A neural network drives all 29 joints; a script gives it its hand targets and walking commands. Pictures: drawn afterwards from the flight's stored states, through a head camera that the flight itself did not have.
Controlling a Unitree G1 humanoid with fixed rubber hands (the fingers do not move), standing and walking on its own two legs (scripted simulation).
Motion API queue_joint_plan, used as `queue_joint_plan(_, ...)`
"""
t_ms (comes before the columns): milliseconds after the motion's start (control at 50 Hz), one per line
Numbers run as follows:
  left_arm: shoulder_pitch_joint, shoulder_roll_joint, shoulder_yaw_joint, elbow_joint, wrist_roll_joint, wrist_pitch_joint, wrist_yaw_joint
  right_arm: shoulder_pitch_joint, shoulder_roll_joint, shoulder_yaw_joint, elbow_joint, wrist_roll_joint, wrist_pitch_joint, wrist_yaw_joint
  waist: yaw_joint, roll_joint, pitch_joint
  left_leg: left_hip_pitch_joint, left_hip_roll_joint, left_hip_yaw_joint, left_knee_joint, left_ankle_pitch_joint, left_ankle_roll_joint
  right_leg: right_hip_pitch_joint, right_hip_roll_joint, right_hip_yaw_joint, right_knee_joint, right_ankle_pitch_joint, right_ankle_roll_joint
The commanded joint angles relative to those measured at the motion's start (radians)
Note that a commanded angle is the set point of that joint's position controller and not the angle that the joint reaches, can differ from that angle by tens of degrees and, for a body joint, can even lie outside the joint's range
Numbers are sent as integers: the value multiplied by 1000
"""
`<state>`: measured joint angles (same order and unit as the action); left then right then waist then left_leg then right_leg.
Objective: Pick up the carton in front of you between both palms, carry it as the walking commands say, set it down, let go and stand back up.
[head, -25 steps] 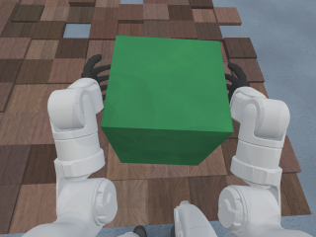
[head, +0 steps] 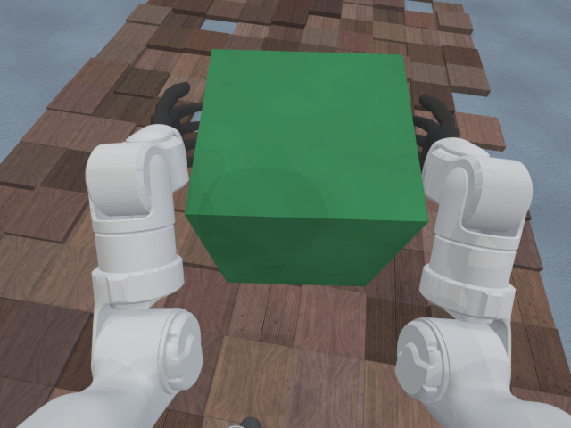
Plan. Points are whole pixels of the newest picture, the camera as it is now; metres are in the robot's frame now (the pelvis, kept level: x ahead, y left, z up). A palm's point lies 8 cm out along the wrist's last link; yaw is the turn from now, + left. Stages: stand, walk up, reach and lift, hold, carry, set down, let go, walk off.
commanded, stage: carry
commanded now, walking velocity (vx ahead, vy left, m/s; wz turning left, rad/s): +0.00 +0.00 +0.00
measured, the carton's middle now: (300, 186) +0.41 +0.03 +0.11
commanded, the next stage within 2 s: none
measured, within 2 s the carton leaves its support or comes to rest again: neither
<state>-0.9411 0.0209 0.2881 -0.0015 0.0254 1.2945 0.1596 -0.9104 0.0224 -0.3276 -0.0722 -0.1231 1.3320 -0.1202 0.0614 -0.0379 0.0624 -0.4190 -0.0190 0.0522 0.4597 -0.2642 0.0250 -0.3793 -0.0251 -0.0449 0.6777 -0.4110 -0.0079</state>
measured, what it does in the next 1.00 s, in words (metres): stands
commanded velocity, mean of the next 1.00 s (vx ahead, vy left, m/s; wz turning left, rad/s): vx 0.00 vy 0.00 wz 0.00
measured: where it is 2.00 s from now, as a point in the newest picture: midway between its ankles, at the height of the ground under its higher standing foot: outside the picture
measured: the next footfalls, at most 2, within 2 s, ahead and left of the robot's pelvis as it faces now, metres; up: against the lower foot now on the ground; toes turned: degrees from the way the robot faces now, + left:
none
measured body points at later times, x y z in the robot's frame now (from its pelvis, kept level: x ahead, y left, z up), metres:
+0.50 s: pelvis +0.03 +0.00 +0.00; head +0.04 +0.00 +0.45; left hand +0.40 +0.14 +0.12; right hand +0.39 -0.16 +0.12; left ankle +0.05 +0.09 -0.73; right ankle +0.03 -0.13 -0.72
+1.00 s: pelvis +0.00 +0.00 +0.01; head -0.03 +0.01 +0.45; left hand +0.36 +0.15 +0.13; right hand +0.35 -0.16 +0.13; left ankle +0.05 +0.09 -0.73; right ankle +0.03 -0.13 -0.72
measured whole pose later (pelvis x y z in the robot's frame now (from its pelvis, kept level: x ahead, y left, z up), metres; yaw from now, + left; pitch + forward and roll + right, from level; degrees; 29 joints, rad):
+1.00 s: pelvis +0.00 +0.00 +0.01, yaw -1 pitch +1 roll -1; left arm -0.69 0.01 0.19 0.27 0.06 1.22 0.12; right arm -0.67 -0.01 -0.21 0.26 -0.06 1.23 -0.10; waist 0.01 0.00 -0.11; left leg -0.33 0.02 0.09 0.48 -0.28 0.02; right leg -0.33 -0.01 -0.03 0.55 -0.24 0.01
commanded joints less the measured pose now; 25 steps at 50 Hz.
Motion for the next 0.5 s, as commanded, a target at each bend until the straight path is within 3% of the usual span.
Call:
queue_joint_plan(0, -692, -1035, -676, 77, -444, 52, -274, -603, 839, 611, 156, 368, 10, 212, -99, 247, -712, 741, 375, -260, 89, 1036, 210, -195, -2, 83, 210, -252, 9)
queue_joint_plan(20, -721, -1069, -664, 84, -443, 53, -274, -639, 867, 596, 145, 385, 8, 219, -89, 206, -676, 683, 334, -256, 58, 919, 181, -179, -4, 88, 185, -240, 12)
queue_joint_plan(40, -716, -1090, -644, 105, -435, 50, -273, -674, 901, 590, 136, 405, 9, 227, -73, 152, -628, 605, 318, -238, 30, 927, 149, -147, -4, 81, 160, -208, 13)
queue_joint_plan(60, -719, -1118, -624, 132, -429, 52, -271, -712, 923, 587, 143, 412, 7, 230, -69, 190, -626, 604, 319, -196, 53, 958, 155, -127, -11, 63, 84, -155, 18)
queue_joint_plan(100, -679, -1165, -597, 190, -409, 44, -272, -702, 977, 572, 177, 422, -1, 240, -67, 208, -614, 540, 241, -120, 47, 864, 119, -40, 24, 14, 8, -70, 24)
queue_joint_plan(140, -617, -1205, -570, 245, -388, 23, -276, -671, 1026, 559, 223, 420, -16, 251, -62, 196, -625, 500, 203, -68, 67, 761, 94, 54, 31, -9, -125, 58, 24)
queue_joint_plan(180, -586, -1234, -554, 266, -377, -2, -286, -643, 1069, 564, 248, 421, -42, 260, -52, 162, -617, 401, 173, -47, 71, 575, 60, 188, -4, 16, -213, 242, 5)
queue_joint_plan(220, -595, -1238, -558, 240, -367, -35, -290, -672, 1115, 593, 222, 442, -65, 266, -48, 13, -607, 314, 129, -31, 75, 387, 16, 226, -89, 93, -95, 575, -30)
queue_joint_plan(240, -534, -1230, -576, 228, -356, -38, -285, -647, 1135, 632, 194, 452, -71, 260, -48, -14, -598, 294, 126, -30, 81, 348, 9, 242, -101, 95, -92, 631, -35)
queue_joint_plan(400, -500, -1166, -664, 66, -373, -94, -259, -610, 1120, 738, 80, 508, -130, 234, -53, 15, -608, 309, 142, -52, 68, 355, 13, 220, -84, 92, -94, 493, -48)
queue_joint_plan(480, -434, -1127, -677, 70, -369, -86, -253, -524, 1082, 732, 101, 498, -127, 229, -57, 32, -600, 316, 141, -50, 53, 323, 9, 207, -85, 94, -109, 455, -43)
